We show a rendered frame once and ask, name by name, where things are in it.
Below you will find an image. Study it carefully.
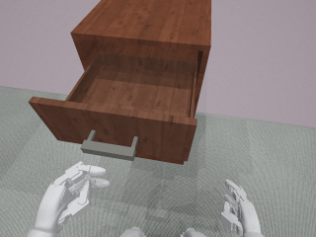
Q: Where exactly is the robot right hand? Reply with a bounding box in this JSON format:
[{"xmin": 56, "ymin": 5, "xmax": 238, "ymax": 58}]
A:
[{"xmin": 220, "ymin": 179, "xmax": 262, "ymax": 237}]

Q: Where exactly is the handle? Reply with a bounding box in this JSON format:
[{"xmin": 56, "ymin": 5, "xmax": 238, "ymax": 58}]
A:
[{"xmin": 80, "ymin": 129, "xmax": 138, "ymax": 161}]

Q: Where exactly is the robot left hand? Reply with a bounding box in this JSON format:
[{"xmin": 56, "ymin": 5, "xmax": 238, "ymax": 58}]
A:
[{"xmin": 34, "ymin": 161, "xmax": 111, "ymax": 234}]

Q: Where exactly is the cabinet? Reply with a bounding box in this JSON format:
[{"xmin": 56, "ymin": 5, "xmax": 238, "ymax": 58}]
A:
[{"xmin": 70, "ymin": 0, "xmax": 211, "ymax": 165}]

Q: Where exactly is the drawer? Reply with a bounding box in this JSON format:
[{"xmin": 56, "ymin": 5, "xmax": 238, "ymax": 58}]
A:
[{"xmin": 28, "ymin": 51, "xmax": 198, "ymax": 162}]

